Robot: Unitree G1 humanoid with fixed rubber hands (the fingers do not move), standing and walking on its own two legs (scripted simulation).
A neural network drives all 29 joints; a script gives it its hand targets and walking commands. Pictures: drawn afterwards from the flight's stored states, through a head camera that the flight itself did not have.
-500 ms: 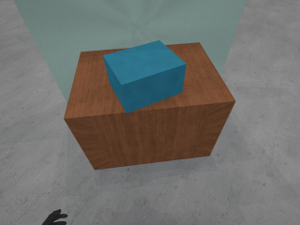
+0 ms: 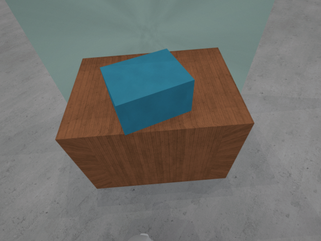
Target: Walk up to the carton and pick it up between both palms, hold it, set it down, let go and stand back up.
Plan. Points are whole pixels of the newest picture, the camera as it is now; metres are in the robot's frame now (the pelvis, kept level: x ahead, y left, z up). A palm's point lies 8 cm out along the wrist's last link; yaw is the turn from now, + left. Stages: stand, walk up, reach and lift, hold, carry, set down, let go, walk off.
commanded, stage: walk up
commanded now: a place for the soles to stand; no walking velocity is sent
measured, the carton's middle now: (146, 89) +0.73 +0.10 -0.10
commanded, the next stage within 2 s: none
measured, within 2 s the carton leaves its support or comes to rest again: neither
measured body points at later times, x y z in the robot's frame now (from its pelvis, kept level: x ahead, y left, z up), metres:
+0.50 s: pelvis +0.08 -0.01 +0.00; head +0.10 -0.01 +0.45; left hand +0.14 +0.31 -0.11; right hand +0.17 -0.31 -0.11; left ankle +0.09 +0.11 -0.72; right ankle +0.15 -0.14 -0.69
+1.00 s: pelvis +0.17 -0.06 +0.00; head +0.20 -0.09 +0.45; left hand +0.22 +0.27 -0.08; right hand +0.26 -0.36 -0.12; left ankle +0.16 +0.10 -0.67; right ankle +0.19 -0.15 -0.73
